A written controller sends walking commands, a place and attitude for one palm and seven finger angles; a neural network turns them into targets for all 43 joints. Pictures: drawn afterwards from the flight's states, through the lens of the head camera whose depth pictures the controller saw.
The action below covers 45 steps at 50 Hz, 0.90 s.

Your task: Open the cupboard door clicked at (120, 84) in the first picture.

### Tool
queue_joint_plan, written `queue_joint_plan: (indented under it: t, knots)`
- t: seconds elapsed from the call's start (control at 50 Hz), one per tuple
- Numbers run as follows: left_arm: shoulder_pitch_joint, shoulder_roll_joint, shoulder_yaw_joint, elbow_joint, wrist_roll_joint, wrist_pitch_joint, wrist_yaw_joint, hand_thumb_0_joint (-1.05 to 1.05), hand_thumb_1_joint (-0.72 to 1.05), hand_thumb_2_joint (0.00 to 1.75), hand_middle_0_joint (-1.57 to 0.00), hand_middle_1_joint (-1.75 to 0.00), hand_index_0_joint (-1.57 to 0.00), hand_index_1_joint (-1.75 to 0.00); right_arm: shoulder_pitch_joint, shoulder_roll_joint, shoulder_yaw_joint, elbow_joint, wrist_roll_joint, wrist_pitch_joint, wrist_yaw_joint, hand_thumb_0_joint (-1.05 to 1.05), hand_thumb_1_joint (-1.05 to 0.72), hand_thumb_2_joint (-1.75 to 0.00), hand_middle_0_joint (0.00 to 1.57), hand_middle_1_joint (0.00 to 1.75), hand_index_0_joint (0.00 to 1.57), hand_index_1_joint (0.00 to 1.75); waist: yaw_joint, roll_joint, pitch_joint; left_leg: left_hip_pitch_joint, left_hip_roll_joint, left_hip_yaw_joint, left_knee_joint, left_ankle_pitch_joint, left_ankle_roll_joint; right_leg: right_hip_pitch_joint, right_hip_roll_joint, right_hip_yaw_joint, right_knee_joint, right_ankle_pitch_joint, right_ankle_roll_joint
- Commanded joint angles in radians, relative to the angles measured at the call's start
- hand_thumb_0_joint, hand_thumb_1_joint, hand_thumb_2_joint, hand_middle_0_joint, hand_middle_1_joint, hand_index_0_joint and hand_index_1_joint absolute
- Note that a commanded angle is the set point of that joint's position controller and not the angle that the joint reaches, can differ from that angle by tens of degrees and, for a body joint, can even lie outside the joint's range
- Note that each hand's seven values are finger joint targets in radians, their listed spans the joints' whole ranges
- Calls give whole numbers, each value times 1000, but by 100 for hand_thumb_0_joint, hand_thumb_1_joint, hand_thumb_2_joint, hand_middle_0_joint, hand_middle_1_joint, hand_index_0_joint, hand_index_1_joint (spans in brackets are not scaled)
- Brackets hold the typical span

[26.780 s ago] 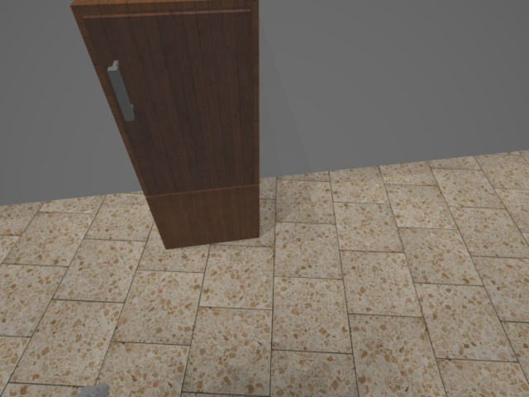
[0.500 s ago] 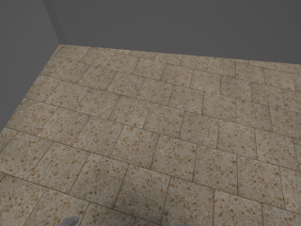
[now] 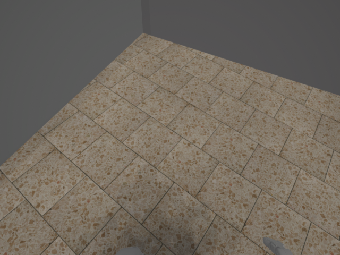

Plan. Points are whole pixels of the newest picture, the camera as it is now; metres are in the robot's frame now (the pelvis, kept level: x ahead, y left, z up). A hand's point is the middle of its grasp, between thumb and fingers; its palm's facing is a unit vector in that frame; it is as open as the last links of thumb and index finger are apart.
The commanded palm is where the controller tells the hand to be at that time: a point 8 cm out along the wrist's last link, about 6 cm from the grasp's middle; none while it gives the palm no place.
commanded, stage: turn to face it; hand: left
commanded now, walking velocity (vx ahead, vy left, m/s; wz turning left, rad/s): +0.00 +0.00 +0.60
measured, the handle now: out of the picture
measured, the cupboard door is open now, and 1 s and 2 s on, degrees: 43 43 43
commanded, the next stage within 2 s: none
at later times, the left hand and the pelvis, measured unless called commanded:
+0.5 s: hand out of the picture +0.04 +0.15 -0.14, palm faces +0.31 -0.91 -0.25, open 7.4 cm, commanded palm none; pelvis +0.04 -0.06 +0.02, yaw +19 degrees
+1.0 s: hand out of the picture +0.04 +0.15 -0.13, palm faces +0.57 -0.76 -0.32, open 7.4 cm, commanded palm none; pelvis +0.08 -0.09 +0.01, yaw +37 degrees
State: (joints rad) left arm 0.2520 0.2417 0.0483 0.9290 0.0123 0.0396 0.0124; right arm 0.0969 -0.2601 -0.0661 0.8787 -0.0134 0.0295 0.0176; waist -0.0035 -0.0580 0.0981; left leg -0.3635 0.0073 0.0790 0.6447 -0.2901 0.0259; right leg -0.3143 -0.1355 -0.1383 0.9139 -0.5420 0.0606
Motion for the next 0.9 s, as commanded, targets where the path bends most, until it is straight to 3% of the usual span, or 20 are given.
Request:
queue_joint_plan:
  t: [0.0,0.06,0.14,0.2,0.22,0.24,0.26,0.3,0.36,0.46,0.5,0.54,0.56,0.58,0.6,0.7,0.78,0.84,0.86,0.88]
  knots:
    - [-111,96,37,-143,6,-16,8,0,90,90,-20,-30,-20,-30,145,-231,-54,-37,-13,-14,-31,0,-90,-90,20,30,20,30,-57,243,-190,240,334,-428,-268,437,187,-286,4,154,289,7,27]
    - [-55,100,44,-112,7,-1,-7,0,90,90,-20,-30,-20,-30,39,-190,-36,-62,-12,-13,-33,0,-90,-90,20,30,20,30,-4,258,-119,107,224,-318,-305,236,116,-194,41,138,180,100,24]
    - [-49,90,41,-113,5,-2,-8,0,90,90,-20,-30,-20,-30,22,-205,-47,-72,-18,-4,-26,0,-90,-90,20,30,20,30,-2,227,-110,31,200,-349,-314,60,114,-67,88,104,-55,91,13]
    - [38,101,43,-100,5,-18,-7,0,90,90,-20,-30,-20,-30,-17,-203,-55,-85,-10,6,-22,0,-90,-90,20,30,20,30,36,205,-126,-48,156,-352,-234,39,81,108,130,73,-295,204,8]
    - [82,124,52,-93,7,-27,-2,0,90,90,-20,-30,-20,-30,-31,-173,-53,-96,-4,8,-21,0,-90,-90,20,30,20,30,62,132,-136,-123,102,-322,-148,-8,46,212,94,107,-450,248,-2]
    - [109,204,69,-95,22,-40,7,0,90,90,-20,-30,-20,-30,-23,-99,-44,-112,6,8,-16,0,-90,-90,20,30,20,30,77,-121,-134,-263,-23,-192,78,-155,-29,283,-133,372,-644,142,-74]
    - [81,273,73,-115,24,-41,14,0,90,90,-20,-30,-20,-30,-48,-79,-38,-134,5,3,-9,0,-90,-90,20,30,20,30,87,-305,-119,-282,-71,-101,365,-332,-64,190,-356,593,-720,216,-182]
    - [-37,185,59,-142,18,-43,24,0,90,90,-20,-30,-20,-30,-7,-90,-46,-112,0,14,-2,0,-90,-90,20,30,20,30,9,-152,-99,-230,9,-151,562,-243,-53,73,-298,438,-675,272,-214]
    - [-62,144,41,-141,17,-46,20,0,90,90,-20,-30,-20,-30,0,-58,-29,-78,1,19,10,0,-90,-90,20,30,20,30,-4,-195,-111,-181,29,-69,453,-200,-86,148,-187,179,-551,679,-178]
    - [35,192,58,-101,20,-47,19,0,90,90,-20,-30,-20,-30,-49,-17,-7,-84,8,9,17,0,-90,-90,20,30,20,30,50,-148,-139,-86,1,23,121,-175,-84,273,-211,113,-467,846,-165]
    - [37,194,61,-91,17,-45,14,0,90,90,-20,-30,-20,-30,-20,-25,-9,-76,8,4,15,0,-90,-90,20,30,20,30,41,-148,-153,-13,-14,44,-8,-105,-76,270,-204,80,-412,851,-138]
    - [10,184,62,-99,1,-42,9,0,90,90,-20,-30,-20,-30,81,-72,-19,-50,2,-8,10,0,-90,-90,20,30,20,30,-20,-55,-208,191,0,15,-222,123,-53,178,-181,14,-248,784,-71]
    - [3,136,55,-123,-5,-38,4,0,90,90,-20,-30,-20,-30,149,-170,-45,-35,-7,-18,2,0,-90,-90,20,30,20,30,-58,170,-268,381,191,-227,-249,380,29,-38,-91,-36,-51,466,-6]
    - [-60,70,31,-166,-8,-33,2,0,90,90,-20,-30,-20,-30,221,-259,-69,-25,-7,-15,-11,0,-90,-90,20,30,20,30,-99,391,-256,457,413,-523,-256,833,191,-285,24,5,155,-125,45]
    - [-124,105,29,-185,2,-20,9,0,90,90,-20,-30,-20,-30,260,-250,-65,-5,-7,-7,-18,0,-90,-90,20,30,20,30,-105,238,-240,431,429,-470,-217,823,234,-305,6,117,232,-108,25]
    - [-92,84,41,-130,3,-6,-4,0,90,90,-20,-30,-20,-30,77,-170,-38,-43,-10,-19,-40,0,-90,-90,20,30,20,30,-8,262,-142,212,220,-303,-261,503,125,-220,39,140,177,106,28]
    - [-113,75,37,-132,-2,-6,-5,0,90,90,-20,-30,-20,-30,80,-185,-47,-39,-16,-12,-34,0,-90,-90,20,30,20,30,-16,230,-128,150,201,-335,-270,371,119,-100,85,109,-50,88,20]
    - [-36,79,39,-116,-5,-17,-4,0,90,90,-20,-30,-20,-30,31,-190,-52,-53,-12,-1,-30,0,-90,-90,20,30,20,30,21,228,-130,50,171,-355,-220,304,94,76,127,79,-275,185,12]
    - [16,96,47,-104,-4,-25,-2,0,90,90,-20,-30,-20,-30,9,-177,-52,-61,-5,0,-29,0,-90,-90,20,30,20,30,50,190,-142,-20,138,-342,-162,238,63,190,116,85,-417,285,10]
    - [62,165,62,-99,8,-39,8,0,90,90,-20,-30,-20,-30,15,-117,-47,-77,6,0,-24,0,-90,-90,20,30,20,30,73,-20,-160,-152,41,-261,-5,37,-1,321,-43,245,-597,277,-27]
